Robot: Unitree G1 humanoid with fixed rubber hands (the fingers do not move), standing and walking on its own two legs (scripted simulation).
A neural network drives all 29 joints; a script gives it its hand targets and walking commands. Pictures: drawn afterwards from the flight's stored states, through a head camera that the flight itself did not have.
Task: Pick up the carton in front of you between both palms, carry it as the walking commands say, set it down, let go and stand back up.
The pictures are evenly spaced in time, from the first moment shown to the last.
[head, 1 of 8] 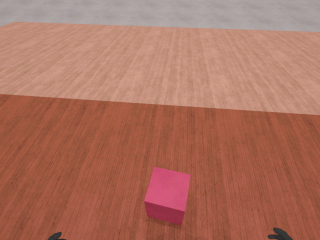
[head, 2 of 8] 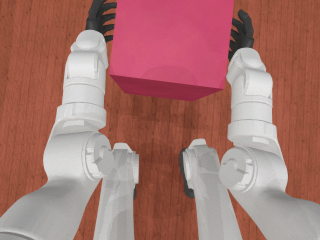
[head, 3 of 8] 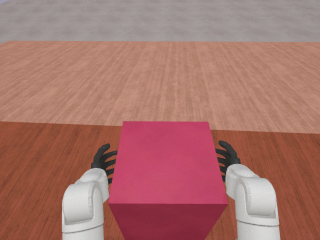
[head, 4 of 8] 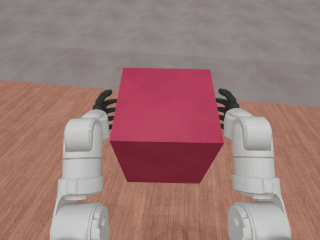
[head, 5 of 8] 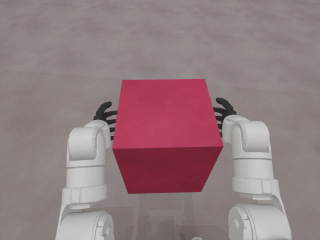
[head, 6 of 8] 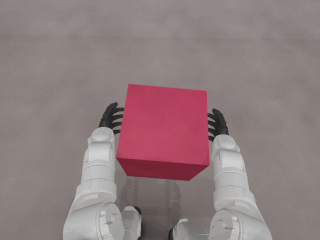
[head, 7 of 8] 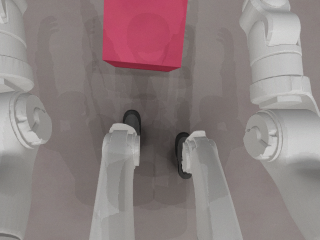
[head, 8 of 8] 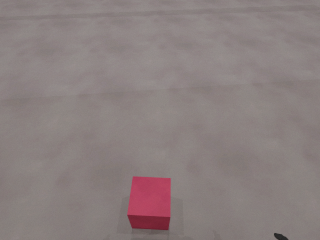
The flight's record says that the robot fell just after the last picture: no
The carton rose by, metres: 0.69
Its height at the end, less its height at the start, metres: -0.50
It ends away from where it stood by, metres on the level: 5.02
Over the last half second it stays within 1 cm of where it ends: yes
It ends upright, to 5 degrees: yes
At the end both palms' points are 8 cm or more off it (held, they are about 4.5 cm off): yes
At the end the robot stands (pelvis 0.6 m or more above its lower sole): yes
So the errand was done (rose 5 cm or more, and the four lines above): yes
